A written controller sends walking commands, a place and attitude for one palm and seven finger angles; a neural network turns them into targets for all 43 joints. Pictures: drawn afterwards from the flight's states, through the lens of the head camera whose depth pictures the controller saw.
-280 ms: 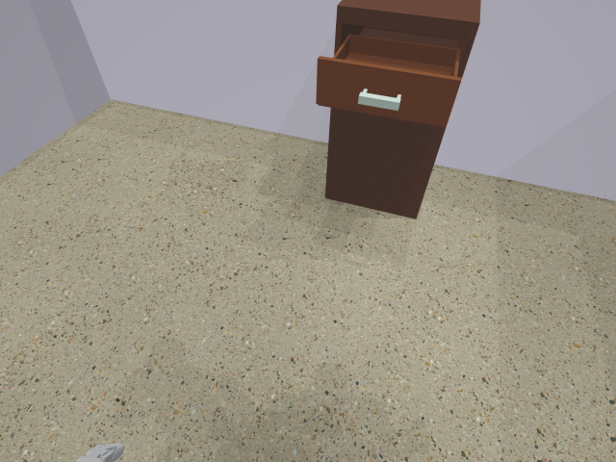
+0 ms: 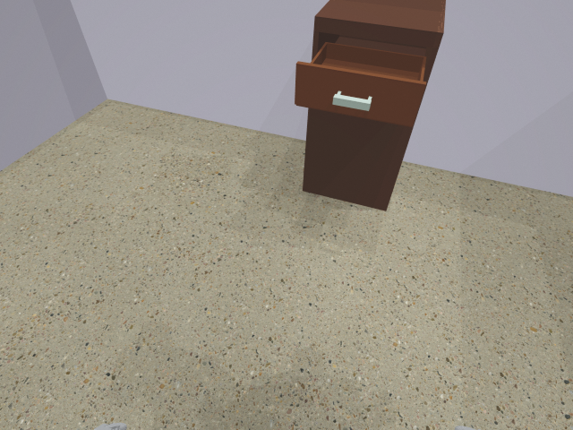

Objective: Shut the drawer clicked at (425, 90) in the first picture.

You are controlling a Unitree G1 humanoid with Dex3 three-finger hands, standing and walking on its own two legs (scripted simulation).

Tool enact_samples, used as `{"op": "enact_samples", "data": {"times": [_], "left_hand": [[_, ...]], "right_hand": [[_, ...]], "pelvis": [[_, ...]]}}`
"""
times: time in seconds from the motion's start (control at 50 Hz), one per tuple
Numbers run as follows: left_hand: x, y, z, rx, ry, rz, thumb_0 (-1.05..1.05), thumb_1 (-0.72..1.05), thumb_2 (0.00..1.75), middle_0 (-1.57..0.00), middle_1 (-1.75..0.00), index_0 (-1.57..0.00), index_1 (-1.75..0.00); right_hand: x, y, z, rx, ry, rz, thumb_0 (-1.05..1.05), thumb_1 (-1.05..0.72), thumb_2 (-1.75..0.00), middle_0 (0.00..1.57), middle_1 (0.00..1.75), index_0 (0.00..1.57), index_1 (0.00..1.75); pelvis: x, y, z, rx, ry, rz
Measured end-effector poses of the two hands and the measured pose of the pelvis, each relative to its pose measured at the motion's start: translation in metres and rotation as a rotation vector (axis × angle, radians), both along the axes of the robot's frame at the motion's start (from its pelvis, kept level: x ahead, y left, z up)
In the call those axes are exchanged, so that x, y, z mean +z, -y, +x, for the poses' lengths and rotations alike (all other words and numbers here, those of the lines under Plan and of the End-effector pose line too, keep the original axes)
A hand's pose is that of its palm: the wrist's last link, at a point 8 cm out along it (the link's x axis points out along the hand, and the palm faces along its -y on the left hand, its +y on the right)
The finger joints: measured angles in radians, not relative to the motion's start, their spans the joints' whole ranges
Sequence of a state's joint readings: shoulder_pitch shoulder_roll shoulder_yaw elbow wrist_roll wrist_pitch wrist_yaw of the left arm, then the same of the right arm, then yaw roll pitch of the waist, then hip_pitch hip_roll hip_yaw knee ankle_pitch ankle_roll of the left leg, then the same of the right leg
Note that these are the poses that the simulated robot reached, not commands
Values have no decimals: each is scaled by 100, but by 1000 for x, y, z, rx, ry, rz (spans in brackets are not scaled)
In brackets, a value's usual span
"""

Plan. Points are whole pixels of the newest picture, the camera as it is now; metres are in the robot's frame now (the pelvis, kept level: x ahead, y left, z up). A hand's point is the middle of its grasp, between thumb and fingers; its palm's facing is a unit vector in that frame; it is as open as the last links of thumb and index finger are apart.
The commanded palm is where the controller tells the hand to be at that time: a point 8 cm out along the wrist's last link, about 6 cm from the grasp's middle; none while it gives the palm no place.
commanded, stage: stand and wait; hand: left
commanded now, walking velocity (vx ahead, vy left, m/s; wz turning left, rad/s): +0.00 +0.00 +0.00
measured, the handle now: (353, 99) +1.06 -0.15 -0.04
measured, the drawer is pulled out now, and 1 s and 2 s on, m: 0.29 0.29 0.29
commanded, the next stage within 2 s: look at it before walking up in 0.54 s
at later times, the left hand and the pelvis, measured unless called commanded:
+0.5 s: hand out of the picture +0.05 +0.24 -0.16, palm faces -0.02 -0.94 -0.33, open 7.4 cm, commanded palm none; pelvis -0.01 +0.00 +0.00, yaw +0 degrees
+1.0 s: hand out of the picture +0.05 +0.24 -0.15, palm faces -0.03 -0.95 -0.32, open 7.3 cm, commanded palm none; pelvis -0.01 +0.00 +0.01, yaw -1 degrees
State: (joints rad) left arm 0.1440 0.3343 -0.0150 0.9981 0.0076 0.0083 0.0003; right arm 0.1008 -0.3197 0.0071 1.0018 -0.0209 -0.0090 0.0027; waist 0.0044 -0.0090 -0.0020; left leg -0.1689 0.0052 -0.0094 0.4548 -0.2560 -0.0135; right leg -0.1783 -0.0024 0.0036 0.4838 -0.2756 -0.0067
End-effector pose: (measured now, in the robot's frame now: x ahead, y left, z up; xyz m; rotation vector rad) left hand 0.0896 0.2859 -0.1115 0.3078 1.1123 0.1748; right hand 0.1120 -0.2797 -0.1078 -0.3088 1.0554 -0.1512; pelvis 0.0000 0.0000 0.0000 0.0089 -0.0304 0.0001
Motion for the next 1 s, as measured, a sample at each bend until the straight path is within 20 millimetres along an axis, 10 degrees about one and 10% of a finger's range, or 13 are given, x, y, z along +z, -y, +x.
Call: {"op": "enact_samples", "data": {"times": [0.42, 1.0], "left_hand": [[-8, -2, -50, 36, -130, 2, 0, 91, 90, -21, -30, -20, -30], [-7, 1, -42, 25, -114, -7, 0, 91, 90, -21, -30, -20, -30]], "right_hand": [[-10, 14, -71, -65, -176, -13, 0, -90, -90, 20, 30, 20, 30], [-8, 8, -66, -71, -156, -2, 0, -90, -90, 20, 30, 20, 30]], "pelvis": [[4, 4, -14, -4, 2, -5], [5, 2, -13, -12, 0, -4]]}}
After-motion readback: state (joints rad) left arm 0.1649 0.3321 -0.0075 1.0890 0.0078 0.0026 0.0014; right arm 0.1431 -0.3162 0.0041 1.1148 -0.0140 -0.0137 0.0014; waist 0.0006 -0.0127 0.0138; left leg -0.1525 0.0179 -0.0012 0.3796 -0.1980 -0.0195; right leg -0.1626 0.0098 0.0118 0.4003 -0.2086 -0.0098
